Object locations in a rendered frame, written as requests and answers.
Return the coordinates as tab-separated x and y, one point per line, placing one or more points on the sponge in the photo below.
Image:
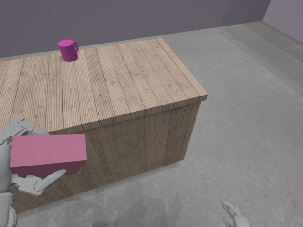
42	155

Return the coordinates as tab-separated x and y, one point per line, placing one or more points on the robot left hand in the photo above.
31	185

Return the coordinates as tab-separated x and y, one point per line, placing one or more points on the robot right hand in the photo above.
235	214

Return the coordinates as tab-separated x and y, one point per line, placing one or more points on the left robot forearm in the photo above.
8	216

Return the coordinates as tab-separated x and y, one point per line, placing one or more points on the table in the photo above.
135	102

